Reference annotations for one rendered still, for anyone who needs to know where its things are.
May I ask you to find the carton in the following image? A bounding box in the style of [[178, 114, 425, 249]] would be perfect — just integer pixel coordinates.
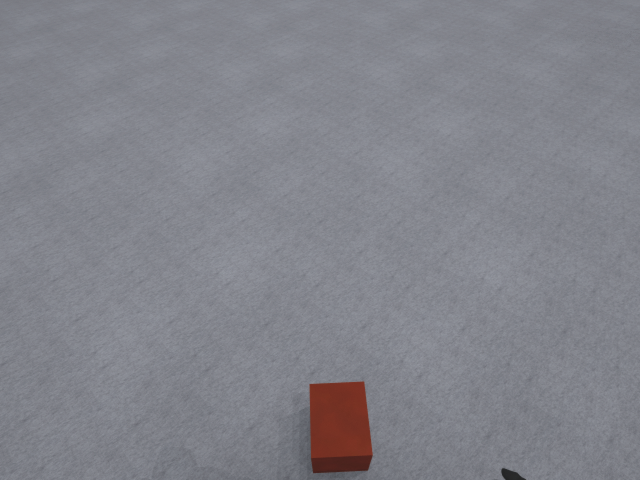
[[310, 382, 373, 473]]

